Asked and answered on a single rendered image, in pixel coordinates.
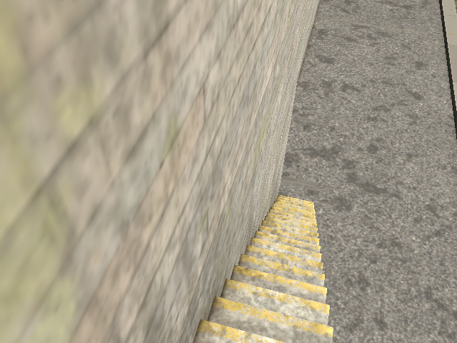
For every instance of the stairs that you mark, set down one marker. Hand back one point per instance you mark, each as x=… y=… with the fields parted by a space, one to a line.
x=276 y=293

